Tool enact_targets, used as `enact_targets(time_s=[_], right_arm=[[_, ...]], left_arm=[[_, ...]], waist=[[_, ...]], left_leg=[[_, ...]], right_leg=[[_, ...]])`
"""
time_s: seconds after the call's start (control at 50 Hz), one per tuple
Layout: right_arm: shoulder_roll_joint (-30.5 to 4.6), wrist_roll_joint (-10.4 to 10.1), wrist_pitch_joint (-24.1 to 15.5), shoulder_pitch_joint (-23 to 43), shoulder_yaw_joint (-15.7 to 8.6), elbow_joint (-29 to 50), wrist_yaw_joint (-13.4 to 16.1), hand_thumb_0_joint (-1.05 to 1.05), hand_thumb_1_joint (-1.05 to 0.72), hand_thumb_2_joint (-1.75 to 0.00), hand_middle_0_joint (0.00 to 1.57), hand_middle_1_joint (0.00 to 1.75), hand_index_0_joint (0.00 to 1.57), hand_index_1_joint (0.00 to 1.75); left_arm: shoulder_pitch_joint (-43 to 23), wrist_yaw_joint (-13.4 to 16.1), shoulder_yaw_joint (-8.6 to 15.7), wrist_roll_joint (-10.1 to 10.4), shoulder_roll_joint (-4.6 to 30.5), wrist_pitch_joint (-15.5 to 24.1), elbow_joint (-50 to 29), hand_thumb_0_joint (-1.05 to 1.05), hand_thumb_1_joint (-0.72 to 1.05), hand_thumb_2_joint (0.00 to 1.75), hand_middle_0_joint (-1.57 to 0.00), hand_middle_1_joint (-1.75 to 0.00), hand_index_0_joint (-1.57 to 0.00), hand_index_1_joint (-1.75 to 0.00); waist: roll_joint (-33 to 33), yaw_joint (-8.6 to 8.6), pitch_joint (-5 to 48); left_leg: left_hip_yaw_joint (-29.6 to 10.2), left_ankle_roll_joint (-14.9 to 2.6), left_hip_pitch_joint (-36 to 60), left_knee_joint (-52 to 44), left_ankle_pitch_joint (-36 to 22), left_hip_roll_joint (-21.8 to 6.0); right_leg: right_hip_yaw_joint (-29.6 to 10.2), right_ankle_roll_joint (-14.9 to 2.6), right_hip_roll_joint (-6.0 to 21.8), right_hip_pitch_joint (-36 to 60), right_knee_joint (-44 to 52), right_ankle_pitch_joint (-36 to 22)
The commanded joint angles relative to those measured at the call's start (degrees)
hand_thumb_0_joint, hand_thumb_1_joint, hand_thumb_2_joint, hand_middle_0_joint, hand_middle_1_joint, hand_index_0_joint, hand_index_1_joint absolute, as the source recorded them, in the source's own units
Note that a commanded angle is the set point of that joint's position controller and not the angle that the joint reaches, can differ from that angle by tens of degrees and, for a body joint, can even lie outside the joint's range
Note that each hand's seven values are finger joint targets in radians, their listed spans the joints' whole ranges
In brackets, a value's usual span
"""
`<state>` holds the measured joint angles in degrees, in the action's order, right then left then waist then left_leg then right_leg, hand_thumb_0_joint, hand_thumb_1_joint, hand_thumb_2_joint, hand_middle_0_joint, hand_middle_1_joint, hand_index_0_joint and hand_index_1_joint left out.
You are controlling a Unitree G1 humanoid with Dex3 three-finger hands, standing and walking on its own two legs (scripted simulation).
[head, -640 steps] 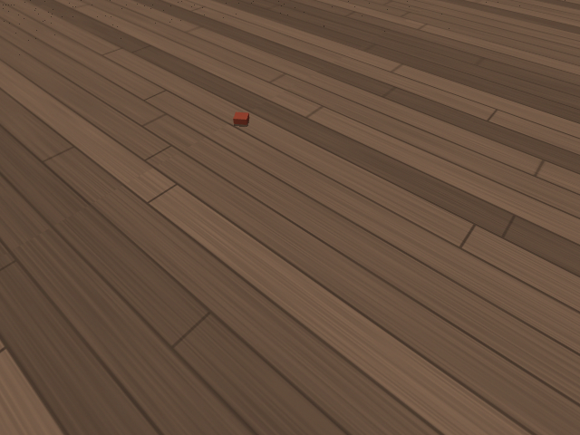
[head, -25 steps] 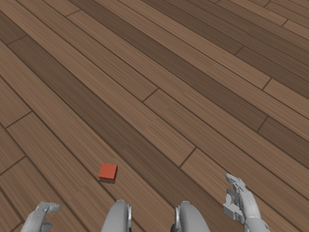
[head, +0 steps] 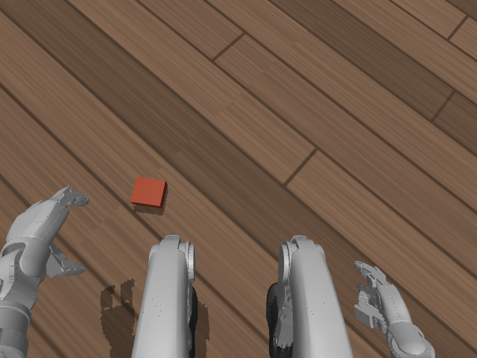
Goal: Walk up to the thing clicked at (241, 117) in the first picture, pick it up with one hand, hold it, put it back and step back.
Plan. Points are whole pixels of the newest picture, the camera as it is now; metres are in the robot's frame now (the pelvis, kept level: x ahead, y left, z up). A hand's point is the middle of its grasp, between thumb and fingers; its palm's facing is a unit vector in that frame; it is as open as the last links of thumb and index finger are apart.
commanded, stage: rise first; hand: left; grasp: from above
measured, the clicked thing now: (149, 192) +0.47 +0.26 -0.45
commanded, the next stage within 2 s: none
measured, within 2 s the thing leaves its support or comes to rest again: neither
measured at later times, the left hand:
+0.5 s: hand (93, 213) +0.37 +0.32 -0.25, palm faces -0.50 -0.16 -0.85, open 13.4 cm
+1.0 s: hand (103, 205) +0.40 +0.32 -0.29, palm faces -0.50 -0.05 -0.86, open 13.6 cm
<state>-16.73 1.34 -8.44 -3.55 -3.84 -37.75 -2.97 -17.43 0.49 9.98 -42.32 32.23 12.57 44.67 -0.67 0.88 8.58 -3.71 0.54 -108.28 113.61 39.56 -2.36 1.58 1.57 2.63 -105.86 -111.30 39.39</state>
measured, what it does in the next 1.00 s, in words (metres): lowers itself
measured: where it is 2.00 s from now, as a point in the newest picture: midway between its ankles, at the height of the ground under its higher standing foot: (232, 337)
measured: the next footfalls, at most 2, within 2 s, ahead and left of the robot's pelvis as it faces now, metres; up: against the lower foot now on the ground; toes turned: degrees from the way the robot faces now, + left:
none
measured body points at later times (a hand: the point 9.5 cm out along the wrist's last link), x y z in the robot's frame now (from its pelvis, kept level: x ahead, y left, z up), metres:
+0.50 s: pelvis -0.03 +0.00 -0.11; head +0.19 +0.06 +0.28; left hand +0.39 +0.33 -0.20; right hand +0.07 -0.28 -0.23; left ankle +0.07 +0.13 -0.43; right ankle +0.08 -0.14 -0.43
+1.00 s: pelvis -0.02 +0.01 -0.14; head +0.21 +0.07 +0.24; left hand +0.42 +0.32 -0.25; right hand +0.07 -0.28 -0.26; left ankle +0.07 +0.13 -0.43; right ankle +0.08 -0.14 -0.43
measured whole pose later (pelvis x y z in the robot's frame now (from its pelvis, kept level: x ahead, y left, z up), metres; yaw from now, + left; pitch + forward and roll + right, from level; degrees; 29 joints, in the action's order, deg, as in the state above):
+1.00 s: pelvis -0.02 +0.01 -0.14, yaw -4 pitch +31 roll -8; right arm -15.1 9.1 2.0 -3.9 0.0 -43.6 -7.9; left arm -44.4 18.1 10.0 -75.2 47.2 28.6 76.1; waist 1.5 8.0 2.6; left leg -8.6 0.3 -132.5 140.0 39.2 -1.0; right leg 3.3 2.7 1.6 -127.3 -134.8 38.7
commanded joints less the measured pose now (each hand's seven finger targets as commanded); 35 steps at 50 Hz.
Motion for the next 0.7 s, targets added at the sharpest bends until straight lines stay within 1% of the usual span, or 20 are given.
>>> enact_targets(time_s=[0.0, 0.04, 0.06, 0.12, 0.14, 0.2, 0.22, 0.26, 0.32, 0.34, 0.36, 0.38, 0.42, 0.44, 0.5, 0.52, 0.54, 0.58, 0.62, 0.68], right_arm=[[-10.71, -0.06, -0.26, -7.81, -4.07, 2.99, 0.20, 0.00, -0.96, -0.92, 0.20, 0.30, 0.20, 0.30], [-10.90, 0.20, 0.46, -8.46, -3.86, 2.34, -0.07, 0.00, -0.95, -0.92, 0.20, 0.30, 0.20, 0.30], [-11.05, 0.29, 0.83, -8.89, -3.88, 2.03, -0.21, 0.00, -0.96, -0.92, 0.20, 0.30, 0.20, 0.30], [-11.33, 0.95, 2.27, -9.19, -3.36, 1.41, -0.70, 0.00, -0.92, -0.91, 0.20, 0.30, 0.20, 0.30], [-11.40, 1.09, 2.73, -9.29, -3.35, 1.28, -0.88, 0.00, -0.92, -0.91, 0.20, 0.30, 0.20, 0.30], [-11.84, 1.82, 3.80, -9.40, -3.02, 0.82, -1.38, 0.00, -0.87, -0.89, 0.20, 0.30, 0.20, 0.30], [-11.85, 2.11, 4.10, -9.36, -2.76, 0.20, -1.55, 0.00, -0.85, -0.89, 0.20, 0.30, 0.20, 0.30], [-12.05, 2.64, 4.75, -9.38, -2.61, 0.05, -1.85, 0.00, -0.85, -0.89, 0.20, 0.30, 0.20, 0.30], [-12.09, 3.44, 5.64, -9.24, -2.20, -0.74, -2.33, 0.00, -0.86, -0.89, 0.20, 0.30, 0.20, 0.30], [-12.40, 3.74, 5.83, -9.49, -2.34, -1.08, -2.50, 0.00, -0.86, -0.89, 0.20, 0.30, 0.20, 0.30], [-12.46, 3.93, 6.18, -9.84, -2.07, -1.40, -2.65, 0.00, -0.87, -0.89, 0.20, 0.30, 0.20, 0.30], [-12.61, 4.18, 6.38, -9.49, -2.04, -1.77, -2.74, 0.00, -0.88, -0.90, 0.20, 0.30, 0.20, 0.30], [-12.73, 4.59, 6.92, -9.70, -2.10, -1.84, -2.93, 0.00, -0.87, -0.90, 0.20, 0.30, 0.20, 0.30], [-12.72, 4.70, 7.24, -9.77, -2.02, -2.20, -2.97, 0.00, -0.88, -0.90, 0.20, 0.30, 0.20, 0.30], [-12.94, 5.34, 7.91, -9.64, -1.78, -2.53, -3.26, 0.00, -0.89, -0.90, 0.20, 0.30, 0.20, 0.30], [-13.11, 5.45, 8.15, -9.71, -1.89, -2.75, -3.41, 0.00, -0.89, -0.90, 0.20, 0.30, 0.20, 0.30], [-12.85, 5.63, 8.41, -9.92, -1.73, -2.83, -3.48, 0.00, -0.90, -0.90, 0.20, 0.30, 0.20, 0.30], [-13.18, 5.84, 8.76, -10.08, -1.83, -2.96, -3.70, 0.00, -0.90, -0.90, 0.20, 0.30, 0.20, 0.30], [-13.18, 6.12, 9.10, -9.65, -1.67, -3.12, -3.78, 0.00, -0.90, -0.90, 0.20, 0.30, 0.20, 0.30], [-13.00, 6.46, 9.55, -9.51, -1.37, -3.46, -3.99, 0.00, -0.90, -0.90, 0.20, 0.30, 0.20, 0.30]], left_arm=[[-12.99, 1.20, 5.79, -3.90, 19.53, 4.81, -3.23, 0.00, -0.42, 0.87, -0.27, -0.89, -0.27, -0.89], [-15.30, 1.37, 5.33, -5.62, 20.03, 6.54, -1.75, 0.00, -0.42, 0.89, -0.26, -0.89, -0.26, -0.89], [-16.31, 1.68, 6.11, -6.40, 21.40, 7.30, -1.14, 0.00, -0.42, 0.87, -0.27, -0.88, -0.27, -0.88], [-20.30, 2.80, 6.48, -8.91, 23.58, 9.78, 0.99, 0.00, -0.39, 0.89, -0.24, -0.87, -0.24, -0.87], [-22.37, 3.18, 6.14, -9.63, 23.80, 10.59, 1.13, 0.00, -0.40, 0.90, -0.23, -0.86, -0.23, -0.87], [-23.89, 5.18, 6.91, -11.83, 25.69, 12.16, 5.00, 0.00, -0.37, 0.92, -0.20, -0.85, -0.19, -0.85], [-26.17, 5.89, 6.79, -12.53, 26.46, 12.73, 4.74, 0.00, -0.36, 0.92, -0.19, -0.84, -0.18, -0.84], [-27.60, 7.29, 7.23, -14.68, 28.25, 13.38, 7.66, 0.00, -0.37, 0.93, -0.18, -0.83, -0.17, -0.84], [-29.36, 9.22, 5.95, -17.20, 27.98, 13.94, 11.12, 0.00, -0.39, 0.95, -0.16, -0.84, -0.15, -0.85], [-31.43, 9.91, 5.86, -17.96, 28.19, 14.21, 10.63, 0.00, -0.42, 0.97, -0.15, -0.84, -0.13, -0.85], [-32.33, 10.56, 6.29, -18.92, 29.34, 14.23, 11.70, 0.00, -0.41, 0.96, -0.14, -0.85, -0.14, -0.86], [-32.30, 11.05, 5.36, -19.49, 28.40, 14.20, 12.76, 0.00, -0.41, 0.95, -0.15, -0.84, -0.14, -0.85], [-34.52, 11.84, 4.35, -21.08, 28.31, 14.19, 14.09, 0.00, -0.42, 0.96, -0.15, -0.84, -0.14, -0.85], [-33.74, 12.28, 4.60, -21.68, 28.51, 14.05, 15.37, 0.00, -0.42, 0.96, -0.15, -0.83, -0.14, -0.84], [-36.44, 13.31, 4.43, -23.57, 30.26, 14.19, 16.36, 0.00, -0.43, 0.96, -0.15, -0.84, -0.14, -0.85], [-37.12, 13.60, 3.52, -24.14, 29.16, 14.27, 17.11, 0.00, -0.44, 0.95, -0.13, -0.86, -0.13, -0.86], [-36.57, 13.90, 3.25, -24.80, 28.78, 14.24, 17.65, 0.00, -0.43, 0.95, -0.15, -0.84, -0.14, -0.85], [-38.80, 14.52, 2.82, -25.22, 28.60, 14.68, 17.38, 0.00, -0.43, 0.95, -0.14, -0.85, -0.13, -0.85], [-38.75, 15.17, 3.16, -26.32, 29.95, 14.82, 18.57, 0.00, -0.43, 0.94, -0.14, -0.85, -0.14, -0.85], [-39.94, 16.18, 2.59, -27.63, 29.67, 15.33, 20.04, 0.00, -0.44, 0.95, -0.14, -0.85, -0.13, -0.86]], waist=[[-3.60, 0.28, 35.14], [-4.05, 0.63, 35.38], [-3.64, 0.31, 36.06], [-5.25, 0.70, 35.24], [-6.18, 1.37, 35.26], [-5.87, 1.83, 33.03], [-7.00, 1.89, 32.60], [-7.68, 2.02, 32.36], [-8.66, 2.54, 30.40], [-8.98, 3.23, 30.84], [-9.74, 3.03, 31.01], [-10.41, 3.11, 30.39], [-10.21, 4.42, 30.25], [-10.08, 4.07, 30.37], [-11.86, 4.35, 30.66], [-12.51, 4.95, 30.30], [-11.99, 4.78, 30.47], [-12.59, 5.72, 30.97], [-13.12, 5.22, 30.82], [-13.40, 6.13, 29.90]], left_leg=[[2.14, -1.84, 19.96, -9.26, -10.84, 2.14], [1.91, -1.95, 18.46, -7.58, -9.34, 2.11], [2.22, -2.08, 17.35, -6.46, -9.17, 2.25], [1.44, -2.04, 15.92, -4.78, -7.09, 2.10], [1.46, -2.10, 15.79, -3.96, -6.54, 2.11], [1.00, -2.38, 12.28, -2.56, -3.33, 2.25], [0.74, -2.26, 12.33, -2.29, -2.81, 2.20], [1.06, -2.42, 10.83, -0.86, -2.12, 2.38], [0.75, -2.32, 9.32, 0.37, -1.64, 2.53], [0.63, -2.35, 9.83, 1.13, -1.92, 2.57], [0.31, -2.27, 9.87, 1.46, -2.66, 2.58], [0.05, -2.11, 10.43, 1.75, -2.99, 2.53], [0.23, -2.23, 9.75, 3.03, -2.88, 2.66], [0.19, -2.20, 9.97, 3.41, -3.69, 2.75], [0.04, -2.01, 9.87, 4.23, -4.28, 2.86], [-0.38, -1.90, 9.82, 4.46, -4.00, 2.73], [-0.11, -2.03, 9.92, 5.23, -5.61, 2.85], [-0.40, -1.97, 10.27, 5.82, -6.27, 2.89], [-0.29, -1.93, 9.76, 6.29, -5.92, 2.99], [-0.38, -1.98, 9.06, 7.33, -6.14, 3.03]], right_leg=[[1.64, -2.94, -2.42, 13.79, 9.20, -10.67], [2.20, -2.94, -2.54, 11.93, 7.36, -9.45], [2.22, -2.90, -2.61, 11.95, 6.89, -9.14], [3.13, -2.99, -2.72, 7.93, 4.02, -7.34], [3.31, -3.05, -2.83, 6.43, 3.41, -6.95], [4.13, -2.92, -2.94, 4.25, 1.61, -4.38], [4.27, -2.94, -2.85, 2.90, 0.77, -4.07], [4.51, -2.96, -2.96, 1.73, -0.16, -3.30], [5.05, -3.16, -2.94, -0.92, -1.97, -2.96], [5.14, -3.15, -2.92, -1.91, -2.16, -3.34], [5.37, -3.18, -2.87, -2.28, -3.19, -3.97], [5.52, -3.23, -2.70, -3.68, -3.90, -4.51], [5.73, -3.25, -2.83, -4.48, -4.09, -4.38], [5.73, -3.28, -2.79, -4.67, -4.43, -4.91], [5.85, -3.41, -2.77, -5.73, -5.77, -5.36], [6.20, -3.35, -2.77, -7.00, -6.63, -5.49], [6.10, -3.39, -2.89, -6.49, -6.67, -6.58], [6.17, -3.26, -2.78, -7.28, -7.29, -7.05], [6.11, -3.42, -2.83, -7.99, -7.77, -6.65], [6.33, -3.40, -2.96, -8.61, -8.39, -6.84]])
